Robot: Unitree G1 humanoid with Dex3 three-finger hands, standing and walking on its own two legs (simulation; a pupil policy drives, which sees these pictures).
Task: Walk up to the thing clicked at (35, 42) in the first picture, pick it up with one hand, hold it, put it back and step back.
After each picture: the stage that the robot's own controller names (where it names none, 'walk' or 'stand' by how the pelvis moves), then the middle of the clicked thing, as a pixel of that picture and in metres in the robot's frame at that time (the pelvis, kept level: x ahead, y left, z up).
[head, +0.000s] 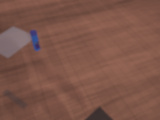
stand; (35, 40) +1.40 +0.46 -0.65
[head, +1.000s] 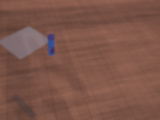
walk; (51, 45) +1.31 +0.19 -0.63
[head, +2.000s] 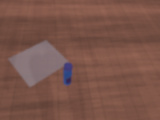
walk; (67, 74) +0.82 +0.08 -0.63
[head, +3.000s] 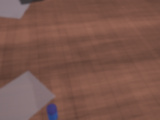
walk; (53, 115) +0.52 +0.16 -0.64
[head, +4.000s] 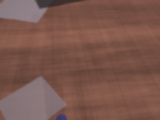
stand; out of the picture +0.46 +0.12 -0.64
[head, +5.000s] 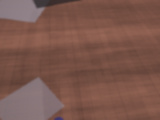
stand; out of the picture +0.44 +0.13 -0.66
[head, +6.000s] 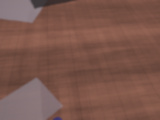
stand; out of the picture +0.44 +0.14 -0.66
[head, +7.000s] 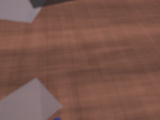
stand; out of the picture +0.43 +0.14 -0.66
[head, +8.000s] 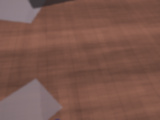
stand; out of the picture +0.42 +0.14 -0.66
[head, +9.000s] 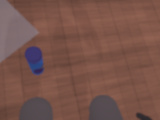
go down; (35, 62) +0.49 +0.16 -0.36
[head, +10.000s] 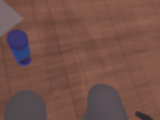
go down; (21, 50) +0.50 +0.19 -0.27
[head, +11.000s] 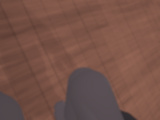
close in; out of the picture +0.49 +0.24 -0.17
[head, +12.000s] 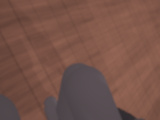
close; out of the picture +0.49 +0.25 -0.16
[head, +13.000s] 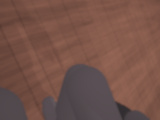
lift; out of the picture +0.44 +0.22 -0.17
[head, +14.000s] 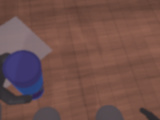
lift; (29, 81) +0.33 +0.15 +0.03
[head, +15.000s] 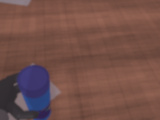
hold; (38, 98) +0.29 +0.13 +0.05
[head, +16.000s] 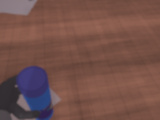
hold; (39, 98) +0.29 +0.13 +0.05
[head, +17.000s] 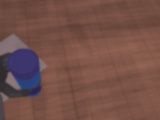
crouch; (28, 77) +0.37 +0.14 -0.01
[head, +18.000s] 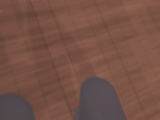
lower; out of the picture +0.52 +0.20 -0.03
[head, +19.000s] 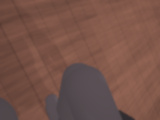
lower; out of the picture +0.47 +0.25 -0.17
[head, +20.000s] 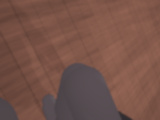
lower; out of the picture +0.47 +0.24 -0.17
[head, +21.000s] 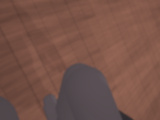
lower; out of the picture +0.47 +0.25 -0.17
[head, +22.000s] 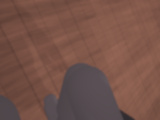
lower; out of the picture +0.46 +0.25 -0.17
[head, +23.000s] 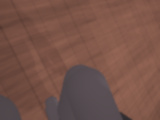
draw back; out of the picture +0.50 +0.22 -0.17
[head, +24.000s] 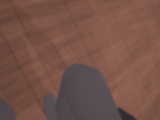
rise; out of the picture +0.62 +0.19 -0.27
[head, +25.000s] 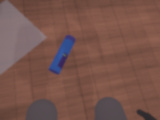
walk; (62, 54) +0.62 +0.06 -0.46
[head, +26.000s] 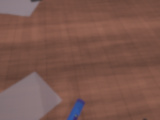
stand; (74, 114) +0.54 +0.02 -0.68
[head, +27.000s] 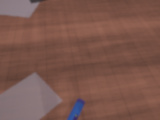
stand; (74, 114) +0.55 +0.02 -0.69
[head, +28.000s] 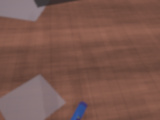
stand; (77, 116) +0.56 +0.01 -0.72
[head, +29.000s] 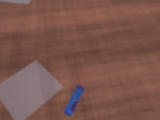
walk; (74, 100) +0.59 +0.03 -0.73
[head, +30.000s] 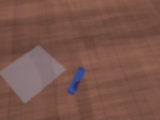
walk; (76, 80) +0.72 +0.04 -0.73
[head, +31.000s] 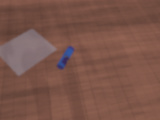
walk; (65, 57) +1.00 +0.06 -0.72
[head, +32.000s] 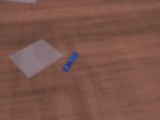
stand; (70, 61) +1.16 +0.08 -0.73
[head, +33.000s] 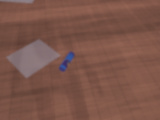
stand; (67, 61) +1.17 +0.12 -0.75
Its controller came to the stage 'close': yes
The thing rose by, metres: 0.69
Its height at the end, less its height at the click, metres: -0.09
